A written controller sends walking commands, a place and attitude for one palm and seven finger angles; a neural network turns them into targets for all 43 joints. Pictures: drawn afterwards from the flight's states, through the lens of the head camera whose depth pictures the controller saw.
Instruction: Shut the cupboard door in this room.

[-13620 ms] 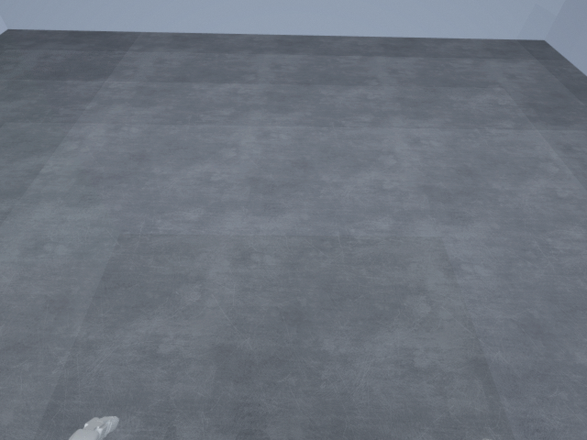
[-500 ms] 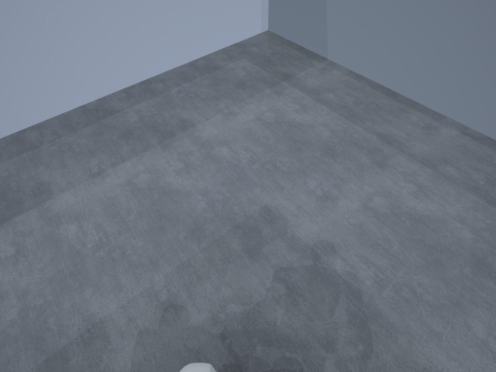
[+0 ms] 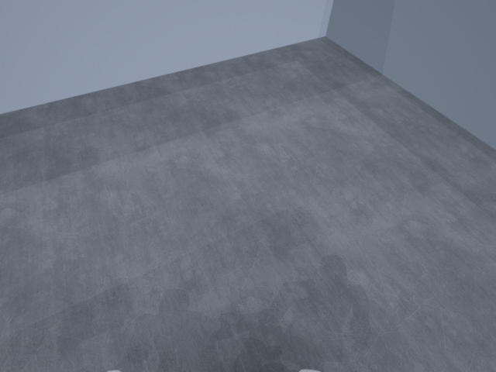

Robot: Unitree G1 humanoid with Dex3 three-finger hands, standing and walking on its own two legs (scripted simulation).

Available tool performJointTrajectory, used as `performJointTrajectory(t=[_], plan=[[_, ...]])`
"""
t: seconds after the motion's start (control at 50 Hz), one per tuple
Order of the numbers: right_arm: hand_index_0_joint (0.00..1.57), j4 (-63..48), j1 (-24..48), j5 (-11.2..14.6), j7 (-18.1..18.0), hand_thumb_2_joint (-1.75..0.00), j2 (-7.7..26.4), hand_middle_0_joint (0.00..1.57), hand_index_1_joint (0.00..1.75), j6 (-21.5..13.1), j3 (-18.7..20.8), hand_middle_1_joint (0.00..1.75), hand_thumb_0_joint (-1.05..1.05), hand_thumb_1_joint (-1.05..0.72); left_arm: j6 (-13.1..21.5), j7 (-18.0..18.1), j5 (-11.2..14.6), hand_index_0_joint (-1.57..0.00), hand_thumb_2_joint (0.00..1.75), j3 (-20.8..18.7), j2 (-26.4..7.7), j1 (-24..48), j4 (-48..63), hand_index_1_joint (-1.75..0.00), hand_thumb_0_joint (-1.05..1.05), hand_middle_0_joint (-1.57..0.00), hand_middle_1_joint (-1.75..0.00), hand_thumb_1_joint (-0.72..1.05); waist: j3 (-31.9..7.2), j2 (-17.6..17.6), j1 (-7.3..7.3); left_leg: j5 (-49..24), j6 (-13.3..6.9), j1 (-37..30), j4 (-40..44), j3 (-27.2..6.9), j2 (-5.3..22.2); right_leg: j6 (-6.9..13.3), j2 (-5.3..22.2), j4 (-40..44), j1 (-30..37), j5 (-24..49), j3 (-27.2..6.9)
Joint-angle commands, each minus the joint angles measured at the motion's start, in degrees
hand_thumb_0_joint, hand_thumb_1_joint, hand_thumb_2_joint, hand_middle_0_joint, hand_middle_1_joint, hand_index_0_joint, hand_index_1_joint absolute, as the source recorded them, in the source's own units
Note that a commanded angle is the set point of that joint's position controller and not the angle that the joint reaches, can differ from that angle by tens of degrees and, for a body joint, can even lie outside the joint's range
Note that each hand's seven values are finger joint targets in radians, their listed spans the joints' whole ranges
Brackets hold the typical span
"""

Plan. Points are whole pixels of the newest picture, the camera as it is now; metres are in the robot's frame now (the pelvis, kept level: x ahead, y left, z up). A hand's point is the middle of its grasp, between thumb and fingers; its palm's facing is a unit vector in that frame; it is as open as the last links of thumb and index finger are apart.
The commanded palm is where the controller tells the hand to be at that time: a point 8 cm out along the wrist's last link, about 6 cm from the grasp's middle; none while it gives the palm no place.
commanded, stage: turn or walk to find it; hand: left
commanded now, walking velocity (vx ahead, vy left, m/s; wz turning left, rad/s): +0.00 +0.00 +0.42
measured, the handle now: out of the picture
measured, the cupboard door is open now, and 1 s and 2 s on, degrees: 85 85 85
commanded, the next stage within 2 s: none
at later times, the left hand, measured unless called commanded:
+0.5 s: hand out of the picture -0.03 +0.15 -0.16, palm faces +0.27 -0.93 -0.26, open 7.4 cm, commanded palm none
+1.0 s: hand out of the picture -0.09 +0.22 -0.17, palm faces +0.44 -0.86 -0.25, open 7.4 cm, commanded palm none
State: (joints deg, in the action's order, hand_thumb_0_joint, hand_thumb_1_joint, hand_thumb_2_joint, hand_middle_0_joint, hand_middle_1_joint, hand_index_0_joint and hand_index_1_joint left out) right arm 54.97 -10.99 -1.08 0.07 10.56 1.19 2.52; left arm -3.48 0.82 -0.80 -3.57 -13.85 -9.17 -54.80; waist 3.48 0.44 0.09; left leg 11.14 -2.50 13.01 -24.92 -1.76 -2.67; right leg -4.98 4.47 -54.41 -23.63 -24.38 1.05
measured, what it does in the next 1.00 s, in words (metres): steps on the spot, turning left: right foot, then left foot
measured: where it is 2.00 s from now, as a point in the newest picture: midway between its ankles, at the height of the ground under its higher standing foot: outside the picture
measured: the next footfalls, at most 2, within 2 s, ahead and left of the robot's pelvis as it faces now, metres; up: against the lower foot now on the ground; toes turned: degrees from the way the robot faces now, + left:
right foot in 0.14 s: +0.03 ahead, -0.14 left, +0.00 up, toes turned +1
left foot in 0.66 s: -0.07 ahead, +0.09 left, +0.00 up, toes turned +22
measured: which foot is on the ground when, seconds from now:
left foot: down 0.00-0.14, up 0.16-0.64, down 0.66-1.00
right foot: up 0.00-0.12, down 0.14-0.66, up 0.68-1.00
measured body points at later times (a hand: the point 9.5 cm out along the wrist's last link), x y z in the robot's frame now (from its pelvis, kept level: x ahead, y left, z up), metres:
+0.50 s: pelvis -0.04 -0.05 +0.00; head -0.01 -0.07 +0.45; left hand -0.04 +0.20 -0.14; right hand +0.05 -0.30 -0.16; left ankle -0.10 +0.11 -0.67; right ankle -0.01 -0.14 -0.74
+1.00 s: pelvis -0.07 +0.00 +0.00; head -0.05 +0.02 +0.45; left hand -0.11 +0.27 -0.15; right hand +0.10 -0.19 -0.14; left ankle -0.10 +0.08 -0.74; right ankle -0.03 -0.16 -0.67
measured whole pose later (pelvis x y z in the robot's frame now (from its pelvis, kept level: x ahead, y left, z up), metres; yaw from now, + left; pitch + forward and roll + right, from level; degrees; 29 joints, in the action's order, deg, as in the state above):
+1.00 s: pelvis -0.07 +0.00 +0.00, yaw +25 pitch +0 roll -1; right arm 55.2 -10.3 -0.9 -0.2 10.4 0.7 2.5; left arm -3.4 0.7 -0.9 -3.6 -14.3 -9.1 -55.2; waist 3.8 1.1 -0.3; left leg 12.3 -3.1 12.2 -24.4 -1.3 -2.7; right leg -5.4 4.8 -57.0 -24.7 -23.6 1.0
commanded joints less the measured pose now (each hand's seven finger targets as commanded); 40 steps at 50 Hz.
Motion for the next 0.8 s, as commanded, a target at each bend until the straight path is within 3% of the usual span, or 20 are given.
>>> performJointTrajectory(t=[0.0, 0.04, 0.08, 0.1, 0.12, 0.14, 0.18, 0.2, 0.24, 0.36, 0.5, 0.54, 0.58, 0.6, 0.62, 0.64, 0.66, 0.7, 0.72, 0.78], plan=[[0.2, -3.15, -1.85, -0.53, -0.86, -0.9, 12.33, 0.2, 0.3, -0.11, 3.3, 0.3, 0.0, -0.9, 1.79, 0.46, 0.34, -0.2, 0.9, -0.32, -2.87, 0.7, 5.07, -0.3, 0.0, -0.2, -0.3, 0.9, -4.35, -9.22, 1.45, -16.95, -7.59, -3.04, 5.46, -17.6, 15.62, 0.7, -1.32, 9.36, 1.31, -1.47, 0.4], [0.2, -3.48, -1.21, -0.53, -0.74, -0.9, 12.35, 0.2, 0.3, 0.04, 3.53, 0.3, 0.0, -0.9, 2.13, 0.53, 0.57, -0.2, 0.9, -0.37, -2.89, -1.67, 4.68, -0.3, 0.0, -0.2, -0.3, 0.9, -5.66, -9.45, 0.32, -17.06, -6.85, -1.12, 3.88, -18.42, 14.21, 1.25, -2.63, 16.41, 5.98, 1.5, 0.97], [0.2, -3.78, -0.34, -0.05, -0.59, -0.9, 11.34, 0.2, 0.3, 0.15, 3.65, 0.3, 0.0, -0.9, 2.86, 0.71, 0.55, -0.2, 0.9, -0.69, -3.74, -5.46, 3.69, -0.3, 0.0, -0.2, -0.3, 0.9, -7.31, -6.87, -1.7, -12.24, -4.07, 4.66, -0.18, -17.09, 11.22, 1.59, -2.23, 29.53, 16.33, 11.19, 1.36], [0.2, -3.98, -0.89, 0.45, -0.32, -0.9, 8.96, 0.2, 0.3, 0.11, 3.38, 0.3, 0.0, -0.9, 3.48, 0.99, 0.09, -0.2, 0.9, -1.2, -6.45, -7.38, 3.43, -0.3, 0.0, -0.2, -0.3, 0.9, -8.24, 0.38, -2.42, -2.92, -0.8, 11.65, -5.33, -13.38, 7.26, 2.82, 3.61, 36.01, 24.13, 12.75, -3.67], [0.2, -5.05, -1.47, 0.66, -0.07, -0.9, 5.05, 0.2, 0.3, 0.03, 2.75, 0.3, 0.0, -0.9, 3.92, 1.43, -0.79, -0.2, 0.9, -2.19, -11.48, -7.96, 3.68, -0.3, 0.0, -0.2, -0.3, 0.9, -7.49, 16.25, -2.77, 15.3, 3.62, 21.91, -18.16, -3.42, -1.17, 8.41, 18.23, 38.91, 27.97, 14.7, -18.62], [0.2, -5.58, 0.1, 0.1, -0.29, -0.9, 7.8, 0.2, 0.3, 0.57, 3.49, 0.3, 0.0, -0.9, 3.56, 1.4, -0.32, -0.2, 0.9, -1.93, -12.21, -7.05, 4.86, -0.3, 0.0, -0.2, -0.3, 0.9, -5.52, 14.53, -3.15, 22.46, 3.95, 20.64, -29.6, -3.34, -0.68, 13.05, 23.67, 39.64, 18.41, 18.52, -20.54], [0.2, -3.13, -1.55, -0.35, 0.15, -0.9, 8.26, 0.2, 0.3, 2.08, 4.09, 0.3, 0.0, -0.9, 3.56, 1.64, -0.08, -0.2, 0.9, -2.0, -8.64, 0.09, 6.33, -0.3, 0.0, -0.2, -0.3, 0.9, -0.92, 10.1, 0.07, 16.32, 4.0, 19.15, -41.11, -4.87, 1.89, 12.76, 18.58, 41.7, 9.65, 8.48, -14.06], [0.2, -1.75, -3.21, -0.45, 0.46, -0.9, 7.8, 0.2, 0.3, 2.28, 4.11, 0.3, 0.0, -0.9, 3.59, 1.36, 0.01, -0.2, 0.9, -1.27, -7.17, 1.92, 6.94, -0.3, 0.0, -0.2, -0.3, 0.9, -0.18, 7.02, 1.37, 12.94, 4.45, 19.17, -44.13, -3.77, 2.29, 11.05, 15.22, 40.53, 9.47, 9.41, -9.4], [0.2, -0.63, -5.35, -0.44, 0.81, -0.9, 7.01, 0.2, 0.3, 2.4, 3.8, 0.3, 0.0, -0.9, 4.09, 1.15, 0.06, -0.2, 0.9, -0.67, -5.3, 1.87, 6.86, -0.3, 0.0, -0.2, -0.3, 0.9, -0.05, 7.8, 1.75, 8.69, 5.5, 19.21, -46.24, -1.93, 2.84, 9.8, 12.32, 39.21, 10.44, 14.41, -3.45], [0.2, -1.2, -1.69, -0.23, 0.76, -0.9, 6.73, 0.2, 0.3, 2.35, 3.28, 0.3, 0.0, -0.9, 4.41, 1.34, -0.37, -0.2, 0.9, -1.09, -5.79, -4.65, 4.28, -0.3, 0.0, -0.2, -0.3, 0.9, -1.02, 8.73, -0.91, 9.74, 7.11, 19.42, -39.96, -0.53, 4.78, 11.52, 14.41, 38.0, 16.41, 19.56, -2.29], [0.2, -2.44, 3.24, 0.5, 0.56, -0.9, 5.39, 0.2, 0.3, 1.38, 1.94, 0.3, 0.0, -0.9, 3.78, 1.01, -1.11, -0.2, 0.9, -2.01, -9.09, -8.09, 2.3, -0.3, 0.0, -0.2, -0.3, 0.9, -3.43, 11.16, -3.28, 16.24, 6.31, 12.32, -22.19, 4.43, 4.66, 13.51, 16.56, 33.52, 19.39, 30.5, 0.16], [0.2, -2.46, 2.65, 0.75, 0.36, -0.9, 5.49, 0.2, 0.3, 0.88, 1.71, 0.3, 0.0, -0.9, 3.61, 0.98, -1.1, -0.2, 0.9, -2.26, -9.76, -7.97, 1.81, -0.3, 0.0, -0.2, -0.3, 0.9, -5.05, 11.59, -2.92, 15.52, 5.67, 8.62, -16.46, 5.63, 4.2, 13.41, 17.02, 31.2, 19.36, 33.47, 0.34], [0.2, -1.86, -0.41, 0.72, 0.28, -0.9, 5.87, 0.2, 0.3, 0.31, 1.69, 0.3, 0.0, -0.9, 3.34, 0.85, -0.72, -0.2, 0.9, -2.3, -9.8, -6.66, 1.53, -0.3, 0.0, -0.2, -0.3, 0.9, -6.58, 9.68, -0.7, 7.01, 5.05, 1.14, -5.12, 6.67, 3.62, 10.28, 15.71, 26.43, 16.84, 32.02, 3.62], [0.2, -1.22, -2.92, 0.66, 0.38, -0.9, 7.44, 0.2, 0.3, -0.22, 2.0, 0.3, 0.0, -0.9, 2.96, 0.79, -0.19, -0.2, 0.9, -2.22, -9.01, -5.82, 1.81, -0.3, 0.0, -0.2, -0.3, 0.9, -7.83, 5.41, 1.16, -0.88, 4.4, -5.96, 2.4, 5.05, 4.93, 7.31, 13.87, 21.12, 11.94, 26.7, 6.44], [0.2, -1.25, -4.18, 0.19, 0.17, -0.9, 12.42, 0.2, 0.3, -0.77, 3.01, 0.3, 0.0, -0.9, 2.47, 0.56, 0.35, -0.2, 0.9, -1.67, -6.1, -6.63, 2.97, -0.3, 0.0, -0.2, -0.3, 0.9, -8.79, -8.44, 1.85, -9.92, 0.46, -13.51, 6.31, -8.52, 14.92, 3.27, 7.57, 10.82, 0.8, 11.57, 9.56], [0.2, -1.26, -6.19, 0.08, -0.25, -0.9, 16.99, 0.2, 0.3, -0.44, 4.04, 0.3, 0.0, -0.9, 1.99, 0.41, 0.15, -0.2, 0.9, -0.31, -2.98, -3.6, 5.0, -0.3, 0.0, -0.2, -0.3, 0.9, -6.52, -18.78, 3.35, -26.31, -5.52, -12.87, 7.71, -19.87, 25.14, 0.66, 2.26, 1.06, -8.82, -12.05, 7.96], [0.2, -0.9, -6.33, 0.05, -0.31, -0.9, 16.99, 0.2, 0.3, 0.1, 3.91, 0.3, 0.0, -0.9, 1.36, 0.55, -0.16, -0.2, 0.9, -0.45, -4.4, -1.21, 5.35, -0.3, 0.0, -0.2, -0.3, 0.9, -5.22, -12.22, 3.63, -23.01, -7.77, -7.83, 7.03, -15.83, 26.51, 1.57, 3.24, -4.21, -6.29, -10.91, 3.63], [0.2, -1.85, -0.54, -0.24, -1.24, -0.9, 14.01, 0.2, 0.3, -0.14, 3.12, 0.3, 0.0, -0.9, 0.71, 0.35, -0.29, -0.2, 0.9, -1.03, -4.61, -0.25, 3.65, -0.3, 0.0, -0.2, -0.3, 0.9, -1.5, -14.24, 1.96, -14.11, -6.9, -3.4, 8.73, -13.98, 20.87, 1.19, 3.27, -8.33, -8.03, -5.09, 0.99], [0.2, -2.57, 1.85, -0.22, -1.28, -0.9, 12.82, 0.2, 0.3, -0.14, 2.62, 0.3, 0.0, -0.9, 0.81, 0.01, -0.32, -0.2, 0.9, -1.17, -5.16, -0.61, 2.95, -0.3, 0.0, -0.2, -0.3, 0.9, 0.27, -11.86, 1.02, -13.5, -6.12, -1.75, 8.68, -11.64, 18.67, 1.22, 3.02, -9.27, -7.77, -1.69, 0.36], [0.2, -2.9, 1.52, 0.1, -1.3, -0.9, 12.1, 0.2, 0.3, -0.94, 2.28, 0.3, 0.0, -0.9, 1.39, -0.37, -0.33, -0.2, 0.9, -1.07, -4.73, -3.21, 1.65, -0.3, 0.0, -0.2, -0.3, 0.9, -2.54, -7.12, -0.05, -19.83, -5.22, -6.24, 7.38, -8.78, 15.78, 0.3, 1.93, -10.01, -7.66, 2.61, 0.7]])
